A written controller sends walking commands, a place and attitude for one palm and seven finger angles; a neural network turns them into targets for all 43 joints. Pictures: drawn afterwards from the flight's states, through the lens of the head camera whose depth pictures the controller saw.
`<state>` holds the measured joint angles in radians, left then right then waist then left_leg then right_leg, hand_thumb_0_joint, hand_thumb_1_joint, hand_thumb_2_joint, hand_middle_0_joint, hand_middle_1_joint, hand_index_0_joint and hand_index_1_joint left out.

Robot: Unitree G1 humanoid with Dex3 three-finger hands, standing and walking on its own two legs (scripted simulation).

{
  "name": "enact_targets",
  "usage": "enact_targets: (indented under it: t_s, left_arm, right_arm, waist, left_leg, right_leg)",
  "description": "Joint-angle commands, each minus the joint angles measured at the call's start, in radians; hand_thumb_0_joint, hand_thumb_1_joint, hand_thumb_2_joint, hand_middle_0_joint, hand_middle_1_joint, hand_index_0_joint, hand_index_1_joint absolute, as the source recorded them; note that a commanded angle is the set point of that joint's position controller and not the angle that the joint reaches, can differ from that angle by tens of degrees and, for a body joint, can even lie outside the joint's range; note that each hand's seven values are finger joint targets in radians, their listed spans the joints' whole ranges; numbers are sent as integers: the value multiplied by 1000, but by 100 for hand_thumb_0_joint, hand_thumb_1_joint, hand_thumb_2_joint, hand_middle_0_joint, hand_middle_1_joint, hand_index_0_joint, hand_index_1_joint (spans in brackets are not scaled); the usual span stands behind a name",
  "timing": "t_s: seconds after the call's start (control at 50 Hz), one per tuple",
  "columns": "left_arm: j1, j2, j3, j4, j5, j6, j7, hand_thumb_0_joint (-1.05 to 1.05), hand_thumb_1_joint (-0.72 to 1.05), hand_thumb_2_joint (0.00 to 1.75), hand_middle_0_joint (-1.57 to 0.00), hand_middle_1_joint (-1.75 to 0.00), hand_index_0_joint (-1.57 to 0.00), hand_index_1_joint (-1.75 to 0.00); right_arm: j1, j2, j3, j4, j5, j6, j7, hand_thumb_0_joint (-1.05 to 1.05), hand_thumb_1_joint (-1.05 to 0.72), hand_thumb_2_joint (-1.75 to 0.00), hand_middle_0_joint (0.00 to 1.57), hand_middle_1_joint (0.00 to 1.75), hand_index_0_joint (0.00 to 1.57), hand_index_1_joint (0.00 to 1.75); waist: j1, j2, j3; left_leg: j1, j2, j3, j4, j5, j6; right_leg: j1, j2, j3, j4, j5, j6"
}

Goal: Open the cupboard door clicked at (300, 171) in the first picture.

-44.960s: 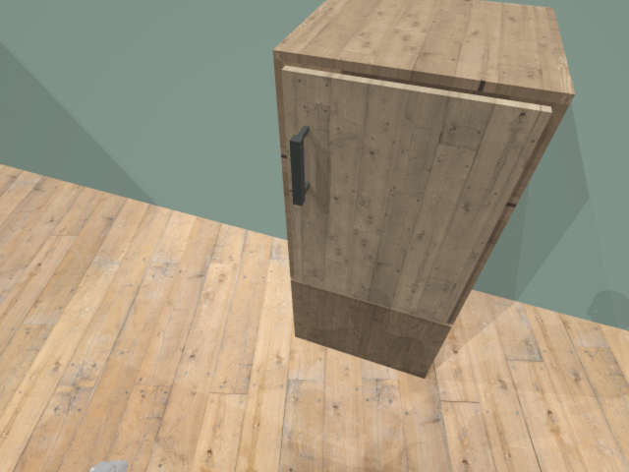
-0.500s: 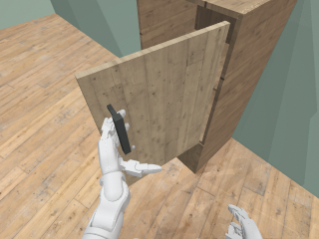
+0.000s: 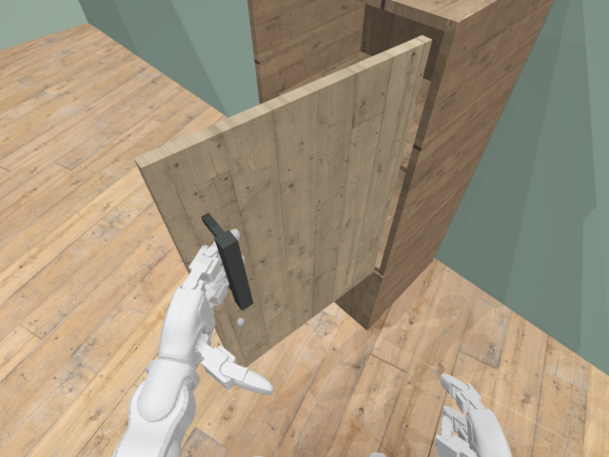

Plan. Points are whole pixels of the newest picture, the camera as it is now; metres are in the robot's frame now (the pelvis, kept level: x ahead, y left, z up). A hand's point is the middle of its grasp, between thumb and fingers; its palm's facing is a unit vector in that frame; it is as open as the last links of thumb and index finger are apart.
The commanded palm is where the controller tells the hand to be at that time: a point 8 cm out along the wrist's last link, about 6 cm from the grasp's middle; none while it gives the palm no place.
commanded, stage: slide the hand sideways off the handle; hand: left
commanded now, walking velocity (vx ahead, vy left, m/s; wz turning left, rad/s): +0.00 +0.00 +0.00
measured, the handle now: (228, 264) +0.34 +0.12 +0.08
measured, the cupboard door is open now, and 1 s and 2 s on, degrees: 84 83 83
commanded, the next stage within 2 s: draw the hand back to the body in 0.66 s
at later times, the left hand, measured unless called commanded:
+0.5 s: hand (177, 363) +0.21 +0.16 +0.07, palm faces -0.01 -1.00 -0.06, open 16.2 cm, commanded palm +0.18 +0.22 +0.07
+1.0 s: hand (134, 366) +0.20 +0.19 +0.09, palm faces -0.02 -1.00 -0.06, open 16.3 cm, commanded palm +0.17 +0.25 +0.10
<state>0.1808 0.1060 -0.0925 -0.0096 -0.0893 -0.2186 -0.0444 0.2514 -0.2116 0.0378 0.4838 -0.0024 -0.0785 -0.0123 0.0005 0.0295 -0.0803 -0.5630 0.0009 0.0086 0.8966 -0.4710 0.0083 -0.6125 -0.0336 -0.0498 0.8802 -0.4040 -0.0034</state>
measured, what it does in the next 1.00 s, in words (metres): stands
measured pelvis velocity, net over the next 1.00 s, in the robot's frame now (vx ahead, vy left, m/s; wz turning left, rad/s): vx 0.00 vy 0.00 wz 0.02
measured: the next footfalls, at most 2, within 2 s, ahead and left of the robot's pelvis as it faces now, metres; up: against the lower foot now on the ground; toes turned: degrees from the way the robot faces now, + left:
none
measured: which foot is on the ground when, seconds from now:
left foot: down 0.00-1.00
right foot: down 0.00-1.00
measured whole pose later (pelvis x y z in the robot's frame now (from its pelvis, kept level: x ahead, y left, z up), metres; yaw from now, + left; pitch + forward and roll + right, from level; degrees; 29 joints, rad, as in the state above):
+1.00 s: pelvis +0.00 +0.00 +0.00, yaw +1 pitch +7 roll -2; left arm 0.45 0.26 0.18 -0.23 -0.30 -0.20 -0.29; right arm 0.27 -0.22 0.05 0.49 0.03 -0.19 -0.07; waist 0.01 0.05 -0.10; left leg -0.58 0.01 -0.03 0.96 -0.50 0.01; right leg -0.59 -0.02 -0.09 0.89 -0.41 0.00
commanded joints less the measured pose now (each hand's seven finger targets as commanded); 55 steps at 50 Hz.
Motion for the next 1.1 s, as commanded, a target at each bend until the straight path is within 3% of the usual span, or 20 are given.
enact_targets:
  t_s: [0.0, 0.12, 0.14, 0.28, 0.34, 0.4, 0.44, 0.52, 0.56, 0.62, 0.74, 0.78, 0.82, 0.86, 0.9, 0.92, 0.96, 1.02, 1.08]
  left_arm:
    - [-54, 77, 95, -295, -37, -73, -6, 0, -50, 30, -15, -30, -15, -30]
    - [27, 125, 148, -320, -73, -99, -55, 0, -50, 30, -15, -30, -15, -30]
    - [41, 149, 180, -327, -82, -106, -66, 0, -50, 30, -15, -30, -15, -30]
    - [154, 176, 228, -356, -143, -123, -150, 0, -50, 30, -15, -30, -15, -30]
    - [201, 214, 291, -343, -168, -129, -177, 0, -50, 30, -15, -30, -15, -30]
    - [203, 229, 311, -342, -189, -131, -208, 0, -50, 30, -15, -30, -15, -30]
    - [195, 244, 330, -328, -204, -131, -227, 0, -50, 30, -15, -30, -15, -30]
    - [194, 277, 365, -326, -230, -140, -269, 0, -50, 30, -15, -30, -15, -30]
    - [223, 257, 351, -339, -243, -140, -287, 0, -50, 30, -15, -30, -15, -30]
    - [206, 266, 354, -323, -252, -131, -296, 0, -50, 30, -15, -30, -15, -30]
    - [177, 252, 331, -341, -242, -117, -280, 0, -50, 30, -15, -30, -15, -30]
    - [175, 291, 362, -389, -236, -110, -263, 0, -50, 30, -15, -30, -15, -30]
    - [184, 318, 390, -404, -227, -94, -245, 0, -50, 30, -15, -30, -15, -30]
    - [214, 283, 366, -428, -228, -74, -237, 0, -50, 30, -15, -30, -15, -30]
    - [207, 280, 361, -440, -229, -51, -231, 0, -50, 30, -15, -30, -15, -30]
    - [235, 286, 375, -424, -229, -37, -228, 0, -50, 30, -15, -30, -15, -30]
    - [232, 267, 354, -440, -229, -13, -232, 0, -50, 30, -15, -30, -15, -30]
    - [219, 296, 387, -438, -234, 13, -232, 0, -50, 30, -15, -30, -15, -30]
    - [195, 302, 396, -480, -241, 25, -238, 0, -50, 30, -15, -30, -15, -30]
  right_arm:
    - [-63, -107, -46, -171, 7, -53, -19, 0, -90, -90, 20, 30, 20, 30]
    - [-51, -114, -50, -162, 9, -73, -30, 0, -90, -90, 20, 30, 20, 30]
    - [-50, -118, -52, -161, 9, -77, -33, 0, -90, -90, 20, 30, 20, 30]
    - [-44, -124, -56, -168, 17, -101, -44, 0, -90, -90, 20, 30, 20, 30]
    - [-44, -127, -61, -162, 20, -104, -49, 0, -90, -90, 20, 30, 20, 30]
    - [-46, -131, -61, -162, 24, -108, -54, 0, -90, -90, 20, 30, 20, 30]
    - [-50, -135, -62, -159, 23, -112, -58, 0, -90, -90, 20, 30, 20, 30]
    - [-54, -141, -63, -152, 27, -126, -67, 0, -90, -90, 20, 30, 20, 30]
    - [-56, -138, -64, -158, 32, -135, -67, 0, -90, -90, 20, 30, 20, 30]
    - [-62, -143, -62, -155, 32, -143, -68, 0, -90, -90, 20, 30, 20, 30]
    - [-64, -144, -58, -161, 33, -160, -69, 0, -90, -90, 20, 30, 20, 30]
    - [-63, -143, -55, -165, 36, -164, -69, 0, -90, -90, 20, 30, 20, 30]
    - [-63, -141, -54, -161, 35, -165, -72, 0, -90, -90, 20, 30, 20, 30]
    - [-70, -133, -47, -170, 40, -168, -69, 0, -90, -90, 20, 30, 20, 30]
    - [-67, -135, -45, -167, 42, -171, -70, 0, -90, -90, 20, 30, 20, 30]
    - [-72, -133, -44, -163, 41, -171, -70, 0, -90, -90, 20, 30, 20, 30]
    - [-74, -135, -38, -168, 43, -172, -69, 0, -90, -90, 20, 30, 20, 30]
    - [-80, -141, -37, -158, 43, -178, -75, 0, -90, -90, 20, 30, 20, 30]
    - [-75, -142, -31, -157, 45, -189, -77, 0, -90, -90, 20, 30, 20, 30]
  waist:
    - [14, -36, -208]
    - [-2, -55, -182]
    - [5, -58, -200]
    - [9, -39, -216]
    - [12, -68, -214]
    - [5, -47, -183]
    - [0, -70, -172]
    - [2, -32, -186]
    - [6, -6, -200]
    - [-2, -29, -162]
    - [2, 19, -156]
    - [14, 43, -181]
    - [20, 25, -190]
    - [25, 62, -174]
    - [17, 50, -153]
    - [25, 26, -150]
    - [17, 46, -117]
    - [19, 9, -104]
    - [18, 31, -106]
  left_leg:
    - [36, -12, -20, -143, 263, -5]
    - [-2, -18, -20, -108, 261, 0]
    - [-11, -19, -17, -102, 252, -1]
    - [-31, -27, -14, -71, 274, -1]
    - [-65, -28, -15, -51, 266, -2]
    - [-79, -29, -16, -43, 247, -3]
    - [-101, -27, -18, -29, 220, -3]
    - [-95, -25, -24, -22, 222, -2]
    - [-74, -25, -26, -25, 237, -2]
    - [-90, -23, -33, -29, 215, 0]
    - [-69, -19, -42, -49, 178, -2]
    - [-45, -17, -46, -67, 181, -2]
    - [-30, -12, -52, -84, 198, -1]
    - [-10, -12, -55, -113, 195, -6]
    - [3, -8, -59, -128, 193, -8]
    - [2, -8, -60, -132, 204, -6]
    - [10, -7, -59, -149, 183, -8]
    - [21, -3, -65, -165, 172, -6]
    - [55, -2, -70, -186, 186, -10]
  right_leg:
    - [185, 37, -10, -101, 267, -27]
    - [180, 38, 5, -98, 288, -21]
    - [188, 35, 12, -97, 284, -18]
    - [204, 30, 29, -88, 327, -13]
    - [221, 21, 58, -98, 329, -6]
    - [196, 21, 61, -102, 295, -6]
    - [190, 15, 83, -118, 252, 1]
    - [186, 19, 82, -117, 217, -7]
    - [178, 23, 68, -107, 237, -7]
    - [155, 31, 59, -113, 179, -10]
    - [109, 39, 27, -101, 105, -17]
    - [126, 42, 17, -99, 106, -21]
    - [147, 47, 7, -100, 126, -23]
    - [149, 50, -12, -100, 132, -23]
    - [144, 52, -22, -110, 136, -20]
    - [161, 54, -21, -117, 143, -21]
    - [149, 53, -29, -129, 127, -17]
    - [166, 55, -26, -154, 108, -17]
    - [179, 56, -35, -163, 127, -17]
